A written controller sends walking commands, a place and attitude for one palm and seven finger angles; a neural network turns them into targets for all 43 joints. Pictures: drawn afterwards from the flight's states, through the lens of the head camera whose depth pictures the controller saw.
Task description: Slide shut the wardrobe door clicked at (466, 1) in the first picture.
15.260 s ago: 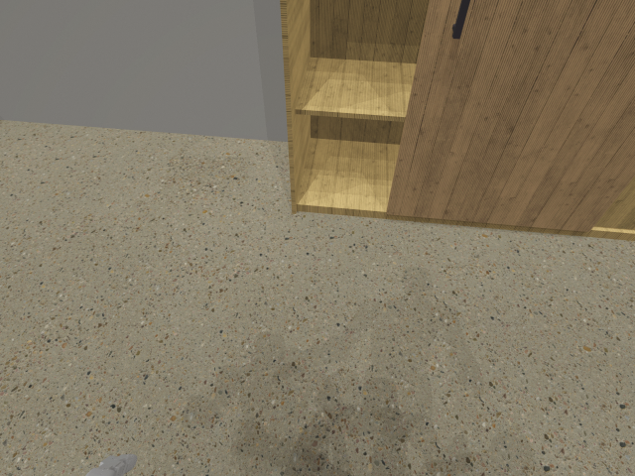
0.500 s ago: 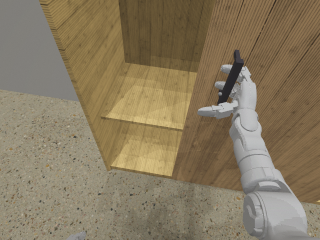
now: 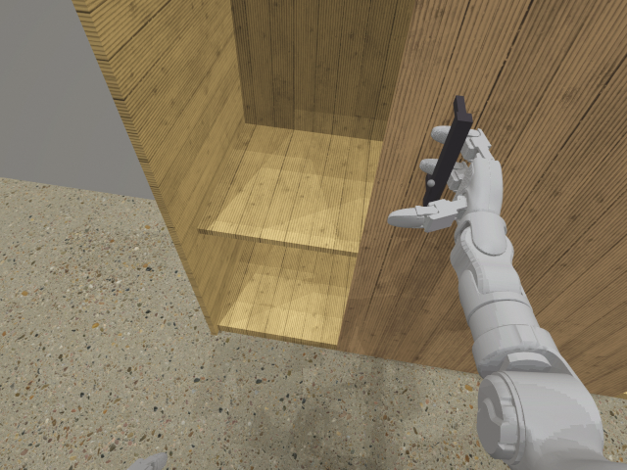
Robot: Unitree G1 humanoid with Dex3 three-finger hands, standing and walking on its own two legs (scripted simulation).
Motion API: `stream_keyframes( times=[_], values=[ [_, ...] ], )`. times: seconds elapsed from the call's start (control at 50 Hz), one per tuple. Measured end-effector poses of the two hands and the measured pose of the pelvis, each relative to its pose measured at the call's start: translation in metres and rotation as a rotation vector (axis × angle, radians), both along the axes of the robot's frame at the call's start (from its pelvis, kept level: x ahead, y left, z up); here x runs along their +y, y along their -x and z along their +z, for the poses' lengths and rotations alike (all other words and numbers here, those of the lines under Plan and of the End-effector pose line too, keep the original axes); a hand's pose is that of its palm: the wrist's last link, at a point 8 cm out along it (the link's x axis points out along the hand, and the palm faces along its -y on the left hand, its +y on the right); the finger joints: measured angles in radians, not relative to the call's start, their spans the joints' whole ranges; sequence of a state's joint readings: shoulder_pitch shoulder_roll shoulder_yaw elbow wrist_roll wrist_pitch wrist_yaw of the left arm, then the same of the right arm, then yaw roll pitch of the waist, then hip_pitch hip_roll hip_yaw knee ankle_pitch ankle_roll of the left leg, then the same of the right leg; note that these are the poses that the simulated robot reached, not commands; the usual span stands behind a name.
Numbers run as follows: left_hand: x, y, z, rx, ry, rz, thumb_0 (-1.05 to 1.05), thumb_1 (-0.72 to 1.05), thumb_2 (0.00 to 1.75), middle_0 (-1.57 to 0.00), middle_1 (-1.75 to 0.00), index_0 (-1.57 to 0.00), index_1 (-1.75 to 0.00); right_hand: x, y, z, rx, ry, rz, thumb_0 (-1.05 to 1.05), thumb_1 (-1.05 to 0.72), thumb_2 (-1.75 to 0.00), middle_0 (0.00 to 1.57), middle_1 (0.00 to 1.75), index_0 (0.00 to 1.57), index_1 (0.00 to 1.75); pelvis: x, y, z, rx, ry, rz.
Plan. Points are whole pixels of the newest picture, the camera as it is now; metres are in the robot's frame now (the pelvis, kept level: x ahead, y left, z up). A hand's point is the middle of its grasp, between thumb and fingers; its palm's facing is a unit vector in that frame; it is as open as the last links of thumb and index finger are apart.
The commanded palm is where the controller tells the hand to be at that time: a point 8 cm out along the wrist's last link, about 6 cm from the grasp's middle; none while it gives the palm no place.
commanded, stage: grip the handle and tug to test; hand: right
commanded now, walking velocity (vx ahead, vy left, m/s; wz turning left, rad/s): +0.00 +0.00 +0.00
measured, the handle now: (443, 155) +0.52 -0.11 +0.13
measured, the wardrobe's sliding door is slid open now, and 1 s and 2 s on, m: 0.40 0.40 0.40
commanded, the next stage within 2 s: tug the door sideways, standing still in 1.44 s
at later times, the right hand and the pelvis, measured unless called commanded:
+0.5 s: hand (435, 182) +0.46 -0.09 +0.13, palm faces +0.04 +1.00 +0.01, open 9.1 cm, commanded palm +0.43 -0.14 +0.13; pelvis +0.00 -0.01 +0.00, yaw +1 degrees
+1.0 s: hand (431, 181) +0.46 -0.08 +0.14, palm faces +0.06 +1.00 +0.01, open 6.0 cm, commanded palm +0.43 -0.13 +0.13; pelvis +0.01 +0.00 +0.00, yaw +0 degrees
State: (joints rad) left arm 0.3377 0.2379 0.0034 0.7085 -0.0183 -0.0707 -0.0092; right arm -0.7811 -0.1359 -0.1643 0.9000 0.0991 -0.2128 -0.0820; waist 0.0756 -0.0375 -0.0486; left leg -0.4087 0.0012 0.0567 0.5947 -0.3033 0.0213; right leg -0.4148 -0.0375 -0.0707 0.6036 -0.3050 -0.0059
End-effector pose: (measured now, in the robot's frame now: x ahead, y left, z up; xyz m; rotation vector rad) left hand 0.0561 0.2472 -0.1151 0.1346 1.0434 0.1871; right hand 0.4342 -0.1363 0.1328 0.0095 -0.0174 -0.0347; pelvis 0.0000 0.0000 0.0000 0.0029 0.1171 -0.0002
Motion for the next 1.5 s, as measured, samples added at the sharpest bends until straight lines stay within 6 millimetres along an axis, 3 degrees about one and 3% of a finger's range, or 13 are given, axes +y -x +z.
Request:
stream_keyframes(
  times=[0.12,0.24,0.7,1.26,1.5],
  values=[
    [-0.005,0.003,0.000,0.003,0.005,0.004,0.01,0.91,0.89,-0.20,-0.30,-0.20,-0.30,-0.002,0.000,0.001,-0.015,-0.002,0.000,-0.01,0.48,-0.31,0.30,1.20,0.30,1.20,-0.003,0.000,0.000,0.003,-0.001,0.005],
    [-0.009,0.005,-0.001,0.008,0.011,0.007,0.01,0.91,0.89,-0.20,-0.30,-0.20,-0.30,-0.002,0.001,0.002,-0.014,-0.001,0.003,-0.01,0.33,-0.37,0.31,1.22,0.31,1.22,-0.006,-0.001,0.000,0.001,-0.002,0.006],
    [-0.009,-0.001,0.000,0.008,0.004,0.006,0.01,0.91,0.89,-0.20,-0.30,-0.20,-0.30,-0.005,-0.004,0.001,-0.009,-0.002,-0.010,0.01,-0.66,-0.80,0.38,1.34,0.36,1.33,-0.008,-0.005,0.000,0.006,-0.004,0.008],
    [0.001,-0.030,0.003,-0.038,0.019,-0.008,0.01,0.91,0.89,-0.20,-0.30,-0.20,-0.30,0.001,-0.001,0.002,-0.004,0.002,-0.022,0.01,-0.73,-0.78,0.32,1.36,0.30,1.35,0.003,-0.018,0.002,0.003,0.002,0.008],
    [0.000,-0.060,0.009,-0.085,0.031,-0.009,0.01,0.91,0.89,-0.20,-0.30,-0.20,-0.30,0.001,0.002,0.002,-0.001,0.000,-0.008,0.01,-0.76,-0.77,0.28,1.33,0.25,1.32,0.003,-0.036,0.005,0.001,0.005,0.019]
  ],
)
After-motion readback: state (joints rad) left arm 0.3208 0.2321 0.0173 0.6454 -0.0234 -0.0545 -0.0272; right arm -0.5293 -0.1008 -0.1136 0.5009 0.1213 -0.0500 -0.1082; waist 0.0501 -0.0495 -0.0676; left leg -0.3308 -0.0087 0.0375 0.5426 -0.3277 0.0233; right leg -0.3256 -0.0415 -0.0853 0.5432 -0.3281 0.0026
